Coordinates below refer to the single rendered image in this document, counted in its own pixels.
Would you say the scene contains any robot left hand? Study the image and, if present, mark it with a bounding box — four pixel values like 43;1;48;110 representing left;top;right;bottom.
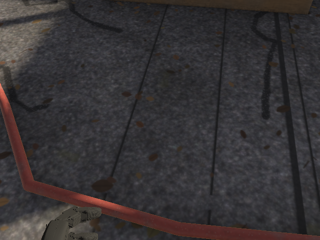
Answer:
41;206;102;240

